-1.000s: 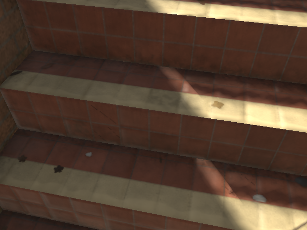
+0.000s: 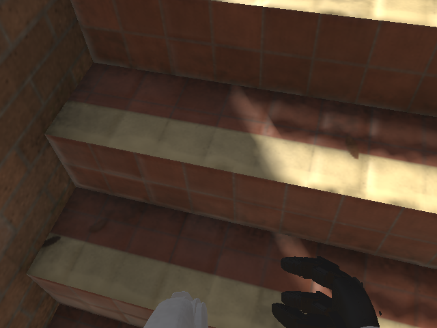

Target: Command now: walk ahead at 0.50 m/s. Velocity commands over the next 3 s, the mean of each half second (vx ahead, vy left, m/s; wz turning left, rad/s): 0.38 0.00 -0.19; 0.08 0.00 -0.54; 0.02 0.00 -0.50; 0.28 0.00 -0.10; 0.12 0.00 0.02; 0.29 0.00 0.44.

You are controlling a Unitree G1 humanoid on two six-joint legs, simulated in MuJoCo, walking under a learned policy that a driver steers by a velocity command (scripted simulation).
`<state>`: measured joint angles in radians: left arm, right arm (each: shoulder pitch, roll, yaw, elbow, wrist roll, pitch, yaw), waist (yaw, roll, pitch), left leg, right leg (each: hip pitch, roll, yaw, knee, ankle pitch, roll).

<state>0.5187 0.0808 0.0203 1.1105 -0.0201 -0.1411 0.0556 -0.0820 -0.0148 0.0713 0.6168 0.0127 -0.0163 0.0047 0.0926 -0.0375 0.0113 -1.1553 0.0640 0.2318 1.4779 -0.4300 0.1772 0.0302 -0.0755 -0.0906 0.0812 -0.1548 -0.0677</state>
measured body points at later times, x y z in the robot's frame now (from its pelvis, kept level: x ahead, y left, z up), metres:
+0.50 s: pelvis +0.24 +0.02 +0.21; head +0.25 +0.02 +0.66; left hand +0.47 +0.18 +0.11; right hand +0.22 -0.19 +0.05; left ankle +0.18 +0.09 -0.54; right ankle +0.35 -0.11 -0.32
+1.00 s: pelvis +0.37 +0.00 +0.37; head +0.36 +0.02 +0.82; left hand +0.64 +0.17 +0.29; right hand +0.43 -0.30 +0.29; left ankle +0.41 +0.12 -0.35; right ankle +0.35 -0.10 -0.35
